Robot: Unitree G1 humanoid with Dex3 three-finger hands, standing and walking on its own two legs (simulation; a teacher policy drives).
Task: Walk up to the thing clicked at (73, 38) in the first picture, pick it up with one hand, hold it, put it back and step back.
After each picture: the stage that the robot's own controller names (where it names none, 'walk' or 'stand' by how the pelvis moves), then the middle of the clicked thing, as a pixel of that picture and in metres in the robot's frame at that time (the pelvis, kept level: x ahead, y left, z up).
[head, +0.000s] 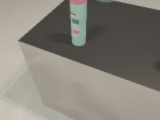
stand; (78, 20) +0.65 +0.03 +0.08
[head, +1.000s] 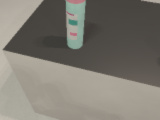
stand; (75, 20) +0.58 +0.05 +0.10
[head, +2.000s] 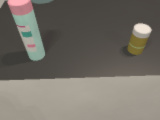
stand; (29, 31) +0.52 +0.22 +0.11
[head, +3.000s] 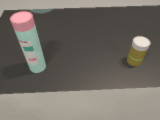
stand; (30, 45) +0.49 +0.22 +0.08
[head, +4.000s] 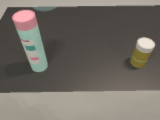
stand; (33, 44) +0.49 +0.21 +0.08
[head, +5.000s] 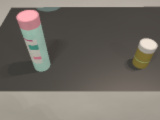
stand; (36, 44) +0.50 +0.20 +0.08
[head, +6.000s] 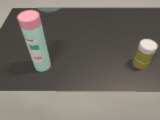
stand; (36, 44) +0.50 +0.20 +0.08
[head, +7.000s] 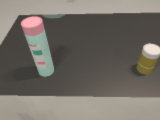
rise first; (40, 49) +0.48 +0.20 +0.08
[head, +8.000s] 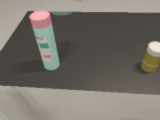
go down; (46, 43) +0.51 +0.19 +0.09
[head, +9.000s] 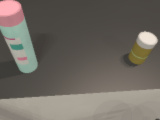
go down; (19, 42) +0.46 +0.19 +0.10
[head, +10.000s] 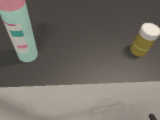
close in; (19, 29) +0.49 +0.19 +0.12
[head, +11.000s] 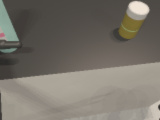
close; out of the picture +0.50 +0.21 +0.15
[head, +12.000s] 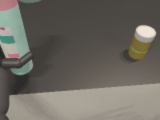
lift; (12, 36) +0.42 +0.19 +0.19
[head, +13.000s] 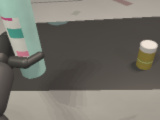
lift; (22, 32) +0.33 +0.17 +0.30
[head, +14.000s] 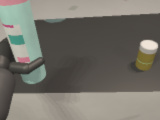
hold; (23, 38) +0.34 +0.16 +0.27
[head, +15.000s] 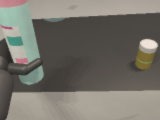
hold; (21, 40) +0.34 +0.17 +0.26
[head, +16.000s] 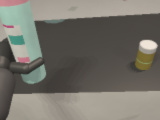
crouch; (23, 39) +0.34 +0.16 +0.27
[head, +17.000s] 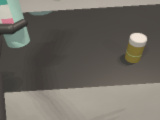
crouch; (5, 2) +0.46 +0.20 +0.29
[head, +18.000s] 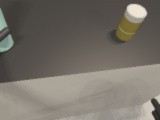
lower; out of the picture +0.52 +0.22 +0.14
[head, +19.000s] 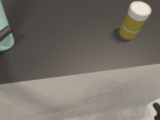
lower; out of the picture +0.52 +0.21 +0.15
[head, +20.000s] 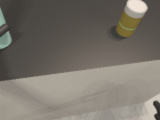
lower; out of the picture +0.53 +0.22 +0.15
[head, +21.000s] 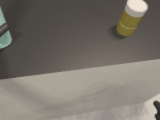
lower; out of the picture +0.53 +0.22 +0.15
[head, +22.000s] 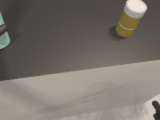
loosen; out of the picture +0.53 +0.22 +0.15
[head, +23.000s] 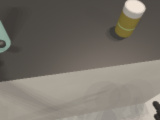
withdraw; out of the picture +0.51 +0.22 +0.15
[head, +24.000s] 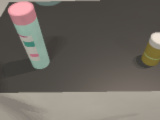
sink last; (32, 40) +0.47 +0.20 +0.12
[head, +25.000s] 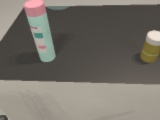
stand; (41, 33) +0.53 +0.21 +0.12
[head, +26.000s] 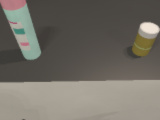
stand; (23, 28) +0.51 +0.22 +0.14
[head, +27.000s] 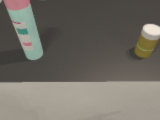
stand; (26, 28) +0.51 +0.21 +0.14
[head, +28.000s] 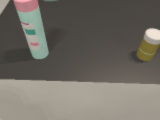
stand; (33, 29) +0.52 +0.21 +0.12
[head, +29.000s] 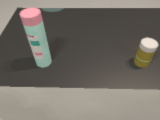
stand; (38, 40) +0.52 +0.20 +0.08
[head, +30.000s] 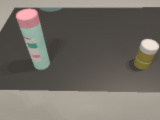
stand; (35, 42) +0.51 +0.20 +0.08
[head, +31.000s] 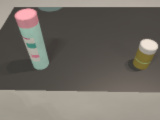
stand; (34, 42) +0.51 +0.21 +0.08
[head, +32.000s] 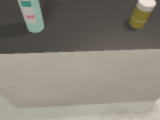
walk; (28, 1) +0.60 +0.21 +0.10
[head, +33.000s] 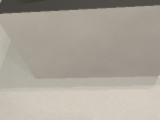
walk; out of the picture +0.92 +0.24 +0.10
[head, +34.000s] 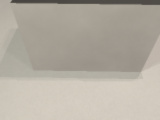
walk; out of the picture +1.18 +0.20 +0.09
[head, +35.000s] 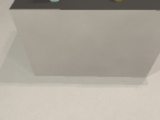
stand; out of the picture +1.09 +0.20 +0.08
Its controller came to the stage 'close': yes
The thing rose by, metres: 0.20
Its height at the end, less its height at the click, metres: +0.00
